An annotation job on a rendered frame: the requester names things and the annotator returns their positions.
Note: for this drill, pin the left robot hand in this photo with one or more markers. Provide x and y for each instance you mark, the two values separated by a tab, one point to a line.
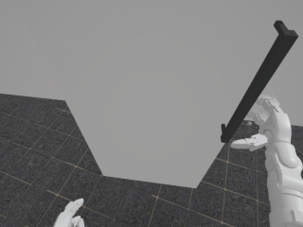
65	218

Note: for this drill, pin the robot right forearm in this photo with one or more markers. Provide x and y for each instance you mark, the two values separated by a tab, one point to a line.
285	185

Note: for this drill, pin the handle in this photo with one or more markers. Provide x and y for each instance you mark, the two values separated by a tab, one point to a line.
274	58

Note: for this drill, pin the right robot hand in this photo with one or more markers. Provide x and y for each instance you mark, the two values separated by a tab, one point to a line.
278	126

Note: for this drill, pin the fridge door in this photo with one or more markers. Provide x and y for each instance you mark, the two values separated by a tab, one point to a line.
150	82

